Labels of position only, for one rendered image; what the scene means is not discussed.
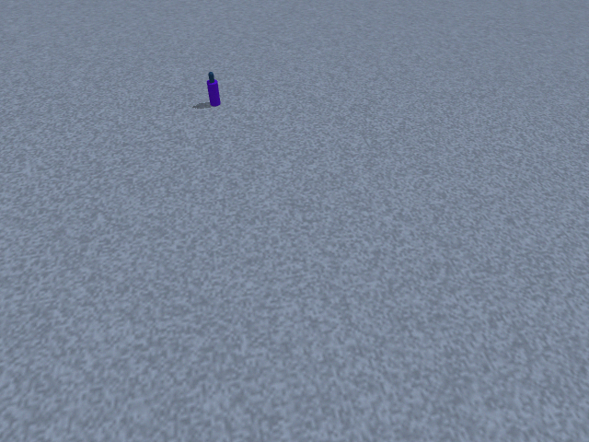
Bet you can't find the bottle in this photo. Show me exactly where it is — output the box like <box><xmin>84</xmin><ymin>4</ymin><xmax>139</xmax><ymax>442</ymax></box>
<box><xmin>207</xmin><ymin>72</ymin><xmax>221</xmax><ymax>106</ymax></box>

